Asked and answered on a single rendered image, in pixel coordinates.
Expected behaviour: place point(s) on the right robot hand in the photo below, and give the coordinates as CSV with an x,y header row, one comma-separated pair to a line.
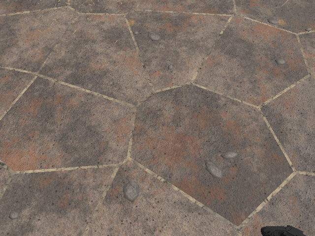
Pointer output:
x,y
281,231

